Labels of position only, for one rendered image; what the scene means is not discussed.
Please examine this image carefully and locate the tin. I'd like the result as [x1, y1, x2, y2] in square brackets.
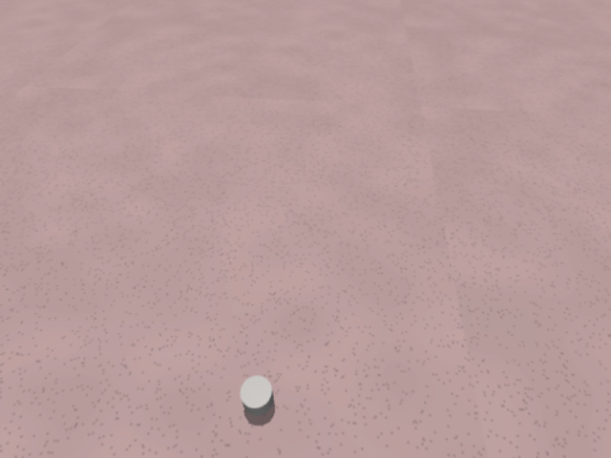
[241, 376, 274, 416]

